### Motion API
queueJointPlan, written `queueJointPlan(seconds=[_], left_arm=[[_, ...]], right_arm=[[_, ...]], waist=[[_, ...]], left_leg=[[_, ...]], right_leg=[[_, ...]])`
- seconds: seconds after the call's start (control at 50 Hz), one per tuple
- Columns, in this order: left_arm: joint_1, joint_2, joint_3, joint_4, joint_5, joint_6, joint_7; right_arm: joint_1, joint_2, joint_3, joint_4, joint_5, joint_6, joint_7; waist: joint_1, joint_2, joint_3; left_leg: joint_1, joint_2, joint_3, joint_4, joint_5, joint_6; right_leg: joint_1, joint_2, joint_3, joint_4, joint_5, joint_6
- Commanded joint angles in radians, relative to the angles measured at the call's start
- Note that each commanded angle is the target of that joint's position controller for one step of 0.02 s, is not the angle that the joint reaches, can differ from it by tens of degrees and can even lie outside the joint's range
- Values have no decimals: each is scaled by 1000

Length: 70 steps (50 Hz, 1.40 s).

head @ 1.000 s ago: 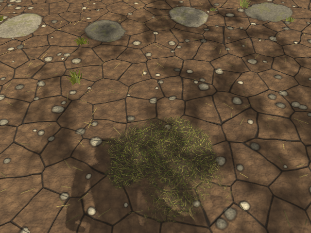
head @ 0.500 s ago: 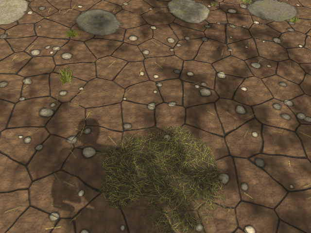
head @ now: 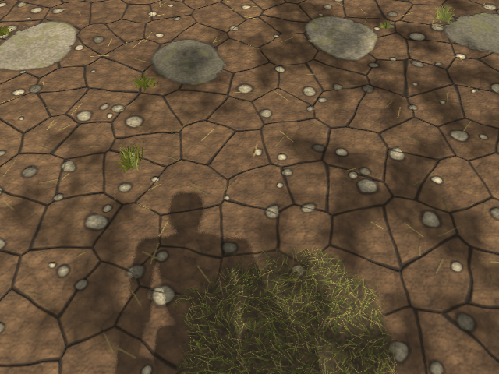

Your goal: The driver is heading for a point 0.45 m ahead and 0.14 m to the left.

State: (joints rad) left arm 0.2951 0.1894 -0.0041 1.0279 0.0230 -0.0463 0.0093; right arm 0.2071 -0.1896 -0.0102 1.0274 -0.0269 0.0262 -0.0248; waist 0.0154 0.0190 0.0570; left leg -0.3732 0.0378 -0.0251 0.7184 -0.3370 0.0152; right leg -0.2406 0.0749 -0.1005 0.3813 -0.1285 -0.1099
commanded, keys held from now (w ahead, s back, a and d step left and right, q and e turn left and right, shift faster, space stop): no key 0.84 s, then w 0.16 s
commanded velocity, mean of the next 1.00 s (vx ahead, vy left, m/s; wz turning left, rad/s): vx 0.04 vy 0.00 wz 0.00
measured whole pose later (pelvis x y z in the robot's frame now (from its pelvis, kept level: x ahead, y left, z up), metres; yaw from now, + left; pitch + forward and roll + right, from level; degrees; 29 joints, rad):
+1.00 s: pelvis +0.07 +0.04 +0.00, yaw -1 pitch -1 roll +0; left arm 0.35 0.13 0.00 1.16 0.03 0.00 0.03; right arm 0.37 -0.14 -0.01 1.15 -0.01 -0.01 -0.04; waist -0.01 0.00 -0.01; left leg -0.13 -0.04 0.02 0.45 -0.34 0.07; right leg -0.22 0.02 -0.05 0.57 -0.41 -0.07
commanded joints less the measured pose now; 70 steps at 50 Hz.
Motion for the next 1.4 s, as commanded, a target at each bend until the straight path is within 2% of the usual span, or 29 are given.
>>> queueJointPlan(seconds=[0.02,0.06,0.08,0.1,0.12,0.14,0.18,0.3,0.84,0.86,0.9,0.92,0.94,0.96,0.98,1.0,1.04,1.06,1.12,1.16,1.18,1.2,1.22,1.24,1.26,1.28,1.3,1.34,1.4], left_arm=[[-14,122,21,-38,-4,10,10],[-3,105,16,-31,-9,17,16],[17,90,13,-26,-9,15,15],[81,56,10,-17,-21,18,12],[79,51,8,4,-20,22,13],[71,62,12,10,-17,24,14],[65,74,16,21,-13,26,17],[52,44,9,54,-14,24,25],[83,4,4,140,-14,36,39],[92,-1,2,144,-13,36,38],[94,19,14,138,-10,42,35],[89,24,19,128,-6,45,31],[70,20,21,113,-2,46,26],[45,-1,18,93,3,42,19],[16,-28,13,71,11,33,12],[-14,-29,14,49,21,23,6],[-58,13,29,10,16,4,-6],[-56,18,33,-3,13,-5,-12],[-31,5,41,-16,-5,-23,-23],[120,-12,49,35,-12,-24,-21],[226,14,62,67,-10,-27,-13],[357,103,85,84,7,-36,0],[446,176,101,113,0,-23,1],[329,131,88,84,3,-15,6],[222,107,81,44,1,-22,2],[163,95,75,24,0,-31,1],[145,72,66,19,-3,-43,4],[180,43,53,38,-4,-58,11],[243,37,44,61,-3,-66,16]], right_arm=[[98,-52,-4,17,3,1,-7],[117,-43,4,36,0,-13,-14],[139,-64,4,42,-7,-25,-18],[104,-108,-2,42,2,-33,-19],[90,-73,6,50,15,-39,-12],[83,-51,12,51,17,-47,-9],[85,-54,11,59,22,-51,-12],[121,-40,12,85,19,-48,-17],[177,-4,19,133,18,-43,-25],[189,0,20,137,17,-42,-25],[203,-32,4,135,14,-36,-23],[209,-49,-6,128,12,-30,-20],[231,-55,-12,123,11,-27,-16],[269,-64,-18,126,13,-28,-15],[311,-82,-28,135,13,-30,-15],[320,-93,-37,136,9,-34,-15],[311,-103,-47,123,-3,-49,-11],[295,-108,-50,116,-4,-57,-9],[233,-101,-54,92,8,-76,-6],[187,-103,-57,78,18,-79,-3],[183,-85,-51,70,12,-88,0],[149,-17,-31,35,13,-99,11],[144,-19,-35,-5,0,-102,21],[109,-56,-44,-13,-21,-98,30],[92,-35,-40,-17,-15,-100,41],[105,-15,-37,-9,-3,-104,48],[113,-18,-42,-5,-4,-100,52],[120,-25,-48,-1,-6,-84,57],[30,-15,-48,-40,1,-67,56]], waist=[[-33,-99,-32],[-43,-52,-4],[-36,-17,-1],[25,67,23],[18,84,26],[18,70,19],[15,57,1],[-2,-5,0],[-9,-13,27],[-10,-13,7],[-14,4,28],[-19,23,61],[-33,34,112],[-52,69,147],[-69,122,161],[-76,135,176],[-72,87,152],[-56,80,138],[-12,78,107],[60,45,80],[100,-8,43],[155,-228,1],[144,-344,-5],[76,-170,76],[37,-79,113],[5,-51,109],[-12,-48,97],[-21,-67,67],[-15,-82,62]], left_leg=[[183,-18,39,-107,36,2],[263,-2,16,-299,123,15],[295,61,-56,-358,170,23],[224,109,-131,-369,174,50],[116,107,-131,-403,113,55],[78,91,-115,-418,98,40],[100,64,-85,-417,135,25],[168,63,-74,-403,211,36],[196,54,-63,-410,238,45],[204,46,-61,-421,159,48],[174,19,-65,-411,-109,75],[142,26,-96,-419,-275,99],[126,54,-148,-445,-395,126],[146,106,-232,-490,-476,159],[184,185,-340,-556,-527,200],[191,252,-414,-595,-505,237],[239,284,-436,-617,-388,261],[251,280,-409,-602,-335,255],[181,198,-249,-555,-170,200],[6,124,-141,-443,-129,167],[-93,78,-85,-314,-79,144],[-218,-38,56,22,-65,92],[-373,-105,95,281,-213,81],[-401,-24,19,421,-150,97],[-390,6,-12,438,-43,101],[-347,25,-26,415,35,93],[-321,32,-24,395,76,84],[-315,18,-2,391,134,72],[-371,2,35,365,190,64]], right_leg=[[-126,-266,250,-187,-203,-82],[-153,-247,253,-153,-246,-32],[-156,-225,248,-121,-227,2],[-130,-149,187,-106,-182,30],[-7,-121,149,-84,-111,43],[68,-130,154,-69,-56,45],[104,-148,164,-60,-14,40],[84,-157,163,-68,16,47],[87,-168,164,-57,40,58],[94,-159,160,-62,-29,57],[53,-112,131,-9,-265,39],[-4,-93,122,26,-400,27],[-87,-82,119,66,-472,20],[-169,-63,96,137,-467,22],[-232,-45,41,244,-385,30],[-270,-71,29,327,-311,31],[-346,-107,68,434,-332,30],[-350,-124,81,426,-329,29],[-169,-98,38,267,-258,36],[138,-31,-26,109,-145,40],[312,-44,18,68,-172,37],[422,-282,370,-129,-421,-9],[433,-454,730,-267,-607,-100],[315,-460,695,-262,-646,-108],[230,-428,592,-264,-556,-89],[190,-386,479,-278,-417,-63],[183,-357,390,-283,-294,-44],[219,-312,242,-264,-41,-13],[254,-290,106,-235,260,11]])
